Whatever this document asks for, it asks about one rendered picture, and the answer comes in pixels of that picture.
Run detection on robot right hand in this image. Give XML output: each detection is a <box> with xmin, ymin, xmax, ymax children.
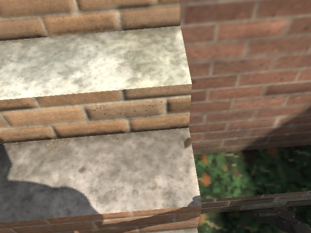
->
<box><xmin>252</xmin><ymin>209</ymin><xmax>311</xmax><ymax>233</ymax></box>

